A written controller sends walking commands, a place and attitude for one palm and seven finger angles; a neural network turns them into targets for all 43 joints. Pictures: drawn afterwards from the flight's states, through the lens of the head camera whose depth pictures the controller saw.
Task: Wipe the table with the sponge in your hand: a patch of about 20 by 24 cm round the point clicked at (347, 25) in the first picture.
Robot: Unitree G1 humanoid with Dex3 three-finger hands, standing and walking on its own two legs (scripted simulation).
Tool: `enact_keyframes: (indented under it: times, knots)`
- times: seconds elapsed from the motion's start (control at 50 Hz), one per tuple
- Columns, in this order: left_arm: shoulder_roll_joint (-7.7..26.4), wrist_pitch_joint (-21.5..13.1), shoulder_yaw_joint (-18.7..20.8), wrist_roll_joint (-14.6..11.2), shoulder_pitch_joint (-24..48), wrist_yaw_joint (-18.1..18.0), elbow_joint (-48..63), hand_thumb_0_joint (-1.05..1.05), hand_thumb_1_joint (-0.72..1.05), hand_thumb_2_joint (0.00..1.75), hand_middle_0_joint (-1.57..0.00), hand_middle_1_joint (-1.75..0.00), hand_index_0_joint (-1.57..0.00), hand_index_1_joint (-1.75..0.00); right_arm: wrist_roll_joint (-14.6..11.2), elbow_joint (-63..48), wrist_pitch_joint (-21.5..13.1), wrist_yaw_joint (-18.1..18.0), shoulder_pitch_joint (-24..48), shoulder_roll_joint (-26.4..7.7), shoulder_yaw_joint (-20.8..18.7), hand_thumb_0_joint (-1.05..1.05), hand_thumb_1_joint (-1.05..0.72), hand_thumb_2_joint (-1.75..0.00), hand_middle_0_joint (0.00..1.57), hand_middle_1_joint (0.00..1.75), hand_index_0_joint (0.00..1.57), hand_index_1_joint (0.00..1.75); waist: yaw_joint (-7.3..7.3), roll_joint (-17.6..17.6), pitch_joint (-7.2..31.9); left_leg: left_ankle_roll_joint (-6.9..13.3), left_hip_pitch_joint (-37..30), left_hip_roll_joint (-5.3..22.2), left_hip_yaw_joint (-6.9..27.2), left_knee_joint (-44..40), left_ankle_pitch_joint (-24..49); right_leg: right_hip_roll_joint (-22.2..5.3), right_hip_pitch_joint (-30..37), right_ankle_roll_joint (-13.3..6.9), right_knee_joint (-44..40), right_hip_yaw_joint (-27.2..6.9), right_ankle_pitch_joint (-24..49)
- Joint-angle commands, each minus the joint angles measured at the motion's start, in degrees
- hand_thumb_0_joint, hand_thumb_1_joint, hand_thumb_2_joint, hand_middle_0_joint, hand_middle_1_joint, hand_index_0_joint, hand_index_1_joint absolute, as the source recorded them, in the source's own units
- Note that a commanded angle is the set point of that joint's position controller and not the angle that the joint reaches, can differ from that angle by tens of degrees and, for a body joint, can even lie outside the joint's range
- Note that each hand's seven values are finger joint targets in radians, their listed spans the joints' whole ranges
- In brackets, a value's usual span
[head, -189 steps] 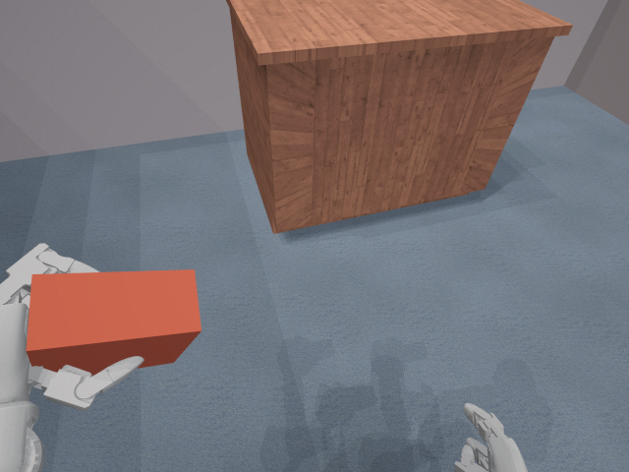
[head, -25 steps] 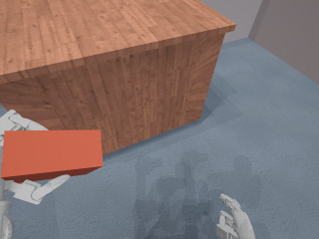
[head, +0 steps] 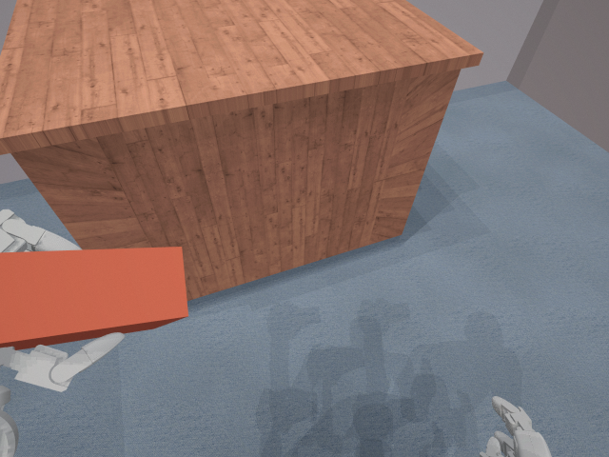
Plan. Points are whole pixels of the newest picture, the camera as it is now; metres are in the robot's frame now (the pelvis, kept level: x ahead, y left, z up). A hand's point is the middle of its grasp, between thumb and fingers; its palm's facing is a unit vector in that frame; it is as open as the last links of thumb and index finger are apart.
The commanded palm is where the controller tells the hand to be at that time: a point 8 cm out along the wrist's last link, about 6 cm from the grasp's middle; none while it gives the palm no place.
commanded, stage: take the last steps up to it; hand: left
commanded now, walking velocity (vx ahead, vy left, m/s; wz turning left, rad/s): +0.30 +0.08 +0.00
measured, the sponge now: (119, 297) +0.23 +0.19 +0.17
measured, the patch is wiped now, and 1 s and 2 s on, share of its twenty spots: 0.00 0.00 0.00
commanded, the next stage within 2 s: come to a stop and stand still in 1.98 s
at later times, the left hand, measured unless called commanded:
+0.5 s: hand (101, 251) +0.28 +0.23 +0.17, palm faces +0.40 -0.79 -0.46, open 10.4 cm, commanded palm +0.22 +0.27 +0.19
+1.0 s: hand (107, 164) +0.38 +0.26 +0.19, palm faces +0.35 -0.83 -0.44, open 10.4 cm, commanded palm +0.33 +0.31 +0.19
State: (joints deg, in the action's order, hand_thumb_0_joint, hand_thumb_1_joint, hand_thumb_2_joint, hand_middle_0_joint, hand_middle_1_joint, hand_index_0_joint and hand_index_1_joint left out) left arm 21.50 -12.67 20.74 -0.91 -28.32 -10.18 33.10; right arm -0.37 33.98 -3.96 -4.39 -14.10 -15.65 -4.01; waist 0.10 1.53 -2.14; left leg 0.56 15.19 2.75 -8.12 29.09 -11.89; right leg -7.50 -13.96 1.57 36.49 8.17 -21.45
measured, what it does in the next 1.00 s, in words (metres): walks ahead: right foot, then left foot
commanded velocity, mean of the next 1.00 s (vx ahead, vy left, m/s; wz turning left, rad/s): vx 0.30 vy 0.08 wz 0.02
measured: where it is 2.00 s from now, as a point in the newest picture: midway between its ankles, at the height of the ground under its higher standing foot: (298, 413)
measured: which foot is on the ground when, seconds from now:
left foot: down 0.00-0.30, up 0.32-0.68, down 0.70-1.00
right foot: up 0.00-0.26, down 0.28-0.72, up 0.74-1.00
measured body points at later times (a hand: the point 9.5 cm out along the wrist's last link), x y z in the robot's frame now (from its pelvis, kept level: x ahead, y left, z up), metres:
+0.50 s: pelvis +0.07 -0.01 +0.01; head +0.09 -0.03 +0.46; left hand +0.25 +0.27 +0.19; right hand +0.23 -0.25 -0.10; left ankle +0.06 +0.13 -0.65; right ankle +0.08 -0.10 -0.73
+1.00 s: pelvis +0.17 +0.03 +0.01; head +0.19 +0.04 +0.46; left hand +0.36 +0.30 +0.22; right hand +0.33 -0.16 -0.09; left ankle +0.16 +0.14 -0.73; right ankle +0.21 -0.08 -0.69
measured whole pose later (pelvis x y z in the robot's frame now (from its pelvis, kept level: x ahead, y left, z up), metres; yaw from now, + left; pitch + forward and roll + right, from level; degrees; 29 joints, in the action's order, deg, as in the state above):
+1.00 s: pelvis +0.17 +0.03 +0.01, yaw -1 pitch +0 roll -1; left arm 21.2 -12.5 19.5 -0.3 -29.0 -7.7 32.8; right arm 0.0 35.4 -6.4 -2.3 -13.2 -6.0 2.7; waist 0.2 -0.3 -1.8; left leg 0.5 11.5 4.0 -8.6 26.0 -14.7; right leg -4.4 -27.1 2.1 48.3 7.4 -20.1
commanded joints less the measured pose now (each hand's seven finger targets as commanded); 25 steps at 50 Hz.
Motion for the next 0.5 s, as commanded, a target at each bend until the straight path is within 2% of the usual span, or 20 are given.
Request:
enact_keyframes:
  times: [0.0,0.02,0.04,0.08,0.1,0.16,0.2,0.22,0.24,0.26,0.28,0.3,0.32,0.34,0.36,0.38,0.4,0.46,0.48]
  knots:
    - [9.32,-4.94,5.15,0.81,6.58,-1.1,7.16,0.0,0.1,1.3,-1.2,-1.6,-1.2,-1.6,-0.43,-8.22,-3.89,0.61,4.45,-2.97,-0.41,0.0,-0.9,-0.9,0.2,0.3,0.2,0.3,-0.56,-15.91,7.23,13.45,-16.57,20.78,29.18,-11.89,12.44,3.93,-23.26,-1.21,30.86,-4.81,-14.73]
    - [9.46,-4.36,5.94,0.61,5.72,-0.46,4.46,0.0,0.1,1.3,-1.2,-1.6,-1.2,-1.6,-0.18,-6.68,-3.94,0.63,5.55,-3.13,-0.13,0.0,-0.9,-0.9,0.2,0.3,0.2,0.3,-0.43,-14.01,6.43,14.18,-11.78,20.79,27.26,-12.5,5.42,1.18,-23.87,-0.56,31.68,-6.42,-12.01]
    - [8.83,-3.92,5.37,0.45,7.02,-0.16,6.13,0.0,0.1,1.3,-1.2,-1.6,-1.2,-1.6,-0.34,-6.34,-3.88,0.73,5.48,-3.15,-0.26,0.0,-0.9,-0.9,0.2,0.3,0.2,0.3,-0.81,-14.04,4.52,14.07,-9.87,19.07,23.95,-12.35,3.4,0.42,-24.12,0.01,30.3,-6.38,-8.67]
    - [7.74,-4.47,4.2,0.44,8.35,0.29,9.41,0.0,0.1,1.3,-1.2,-1.6,-1.2,-1.6,-0.6,-5.85,-4.49,0.85,5.84,-2.69,0.18,0.0,-0.9,-0.9,0.2,0.3,0.2,0.3,-0.08,-13.9,3.32,11.75,-5.65,15.08,15.32,-12.4,3.07,0.6,-20.16,0.42,23.92,-3.97,-4.06]
    - [8.82,-4.76,4.96,0.44,8.72,0.3,11.31,0.0,0.1,1.3,-1.2,-1.6,-1.2,-1.6,-0.55,-5.86,-5.03,0.77,6.19,-2.56,0.46,0.0,-0.9,-0.9,0.2,0.3,0.2,0.3,0.38,-14.46,3.9,10.52,-4.44,13.46,11.8,-12.41,3.38,1.06,-16.82,0.5,19.58,-2.57,-2.15]
    - [7.94,-4.25,4.31,0.0,6.39,0.62,9.93,0.0,0.1,1.3,-1.2,-1.6,-1.2,-1.6,0.08,-5.78,-5.73,0.79,6.4,-2.25,1.36,0.0,-0.9,-0.9,0.2,0.3,0.2,0.3,0.27,-15.44,4.36,8.91,-0.79,12.74,9.01,-12.81,1.59,3.5,-7.68,0.77,8.23,0.53,-0.71]
    - [8.45,-3.57,5.04,0.28,6.76,0.47,8.44,0.0,0.1,1.3,-1.2,-1.6,-1.2,-1.6,0.36,-5.63,-5.55,0.54,6.46,-2.21,1.7,0.0,-0.9,-0.9,0.2,0.3,0.2,0.3,0.38,-13.99,5.26,7.25,-0.05,11.68,7.68,-9.77,-2.52,5.31,-2.05,0.77,0.51,2.74,1.61]
    - [8.39,-3.18,5.29,0.26,6.52,0.34,6.57,0.0,0.1,1.3,-1.2,-1.6,-1.2,-1.6,0.28,-5.41,-5.23,0.31,6.58,-1.95,1.73,0.0,-0.9,-0.9,0.2,0.3,0.2,0.3,0.57,-11.5,5.86,6.37,1.37,11.1,7.5,-6.61,-5.17,5.88,2.03,0.66,-3.65,3.18,3.15]
    - [8.73,-2.81,5.8,0.4,6.88,0.25,4.69,0.0,0.1,1.3,-1.2,-1.6,-1.2,-1.6,0.31,-5.18,-4.73,0.15,6.83,-1.9,1.74,0.0,-0.9,-0.9,0.2,0.3,0.2,0.3,0.66,-8.21,6.48,5.29,4.27,9.87,6.5,-1.55,-7.87,5.2,6.8,-0.03,-7.89,1.76,4.3]
    - [9.57,-2.55,6.4,0.76,7.33,0.24,3.45,0.0,0.1,1.3,-1.2,-1.6,-1.2,-1.6,0.28,-5.06,-4.15,0.12,6.5,-1.14,1.55,0.0,-0.9,-0.9,0.2,0.3,0.2,0.3,0.82,0.39,7.57,3.88,7.95,6.34,3.3,10.38,-10.08,-0.13,10.33,-2.54,-13.31,-6.92,1.77]
    - [11.09,-2.02,7.3,0.86,8.03,0.21,2.14,0.0,0.1,1.3,-1.2,-1.6,-1.2,-1.6,0.24,-5.59,-3.53,0.37,6.93,-0.06,1.61,0.0,-0.9,-0.9,0.2,0.3,0.2,0.3,0.68,16.22,6.91,0.86,19.55,-0.9,-0.27,26.41,-17.79,-12.51,14.12,-8.57,-20.25,-29.87,-0.78]
    - [11.25,-1.66,8.12,0.06,8.04,0.33,-0.11,0.0,0.1,1.3,-1.2,-1.6,-1.2,-1.6,0.52,-6.22,-3.39,0.7,8.87,-1.21,1.68,0.0,-0.9,-0.9,0.2,0.3,0.2,0.3,1.48,17.25,5.11,-0.32,25.01,-1.45,5.8,37.66,-19.78,-19.54,12.83,-12.05,-24.12,-39.19,-0.49]
    - [10.35,-2.27,7.02,-0.39,11.91,0.87,1.25,0.0,0.1,1.3,-1.2,-1.6,-1.2,-1.6,0.37,-5.17,-3.53,1.02,8.32,-1.81,0.91,0.0,-0.9,-0.9,0.2,0.3,0.2,0.3,0.39,13.51,3.99,-0.85,23.77,0.42,10.04,41.6,-15.23,-18.52,8.24,-11.03,-25.85,-37.88,-7.27]
    - [11.01,-2.71,8.31,-0.54,9.61,1.06,-0.94,0.0,0.1,1.3,-1.2,-1.6,-1.2,-1.6,0.34,-4.37,-3.31,1.11,7.44,-1.45,1.06,0.0,-0.9,-0.9,0.2,0.3,0.2,0.3,0.02,10.45,2.89,-1.42,24.67,1.76,10.32,43.36,-11.94,-17.67,6.98,-11.6,-25.27,-34.62,-7.1]
    - [10.5,-3.19,8.17,-0.45,7.23,1.35,-0.87,0.0,0.1,1.3,-1.2,-1.6,-1.2,-1.6,0.48,-3.96,-2.58,1.12,7.71,-1.09,1.66,0.0,-0.9,-0.9,0.2,0.3,0.2,0.3,0.06,6.72,2.79,-1.92,24.49,2.31,9.85,43.75,-8.83,-15.12,6.6,-10.91,-23.49,-27.67,-0.12]
    - [10.02,-3.64,7.67,-0.26,6.32,1.54,-0.22,0.0,0.1,1.3,-1.2,-1.6,-1.2,-1.6,0.46,-3.73,-1.88,1.21,8.07,-0.99,1.99,0.0,-0.9,-0.9,0.2,0.3,0.2,0.3,-0.04,5.24,3.64,-2.2,24.19,2.59,9.02,43.23,-6.76,-13.59,6.61,-9.97,-22.34,-21.35,6.29]
    - [9.6,-4.18,6.96,-0.1,8.08,1.57,2.38,0.0,0.1,1.3,-1.2,-1.6,-1.2,-1.6,0.3,-4.24,-1.6,1.22,9.03,-0.61,2.17,0.0,-0.9,-0.9,0.2,0.3,0.2,0.3,-0.03,3.52,5.54,-2.22,22.77,2.6,8.14,39.8,-6.58,-12.55,7.56,-9.79,-21.22,-17.71,11.07]
    - [9.97,-5.01,6.49,0.07,7.02,0.91,6.93,0.0,0.1,1.3,-1.2,-1.6,-1.2,-1.6,0.71,-5.19,-2.07,1.4,8.37,-1.46,1.75,0.0,-0.9,-0.9,0.2,0.3,0.2,0.3,0.0,3.86,6.53,-1.89,18.34,2.86,4.98,26.92,-5.19,-11.33,8.01,-9.71,-20.26,-11.58,19.82]
    - [10.2,-5.08,6.55,0.11,6.62,0.56,8.73,0.0,0.1,1.3,-1.2,-1.6,-1.2,-1.6,0.67,-5.92,-2.38,1.47,8.11,-1.48,1.5,0.0,-0.9,-0.9,0.2,0.3,0.2,0.3,0.46,4.89,6.98,-1.6,16.48,2.72,3.61,21.74,-5.37,-11.4,8.94,-10.01,-19.83,-11.42,20.87]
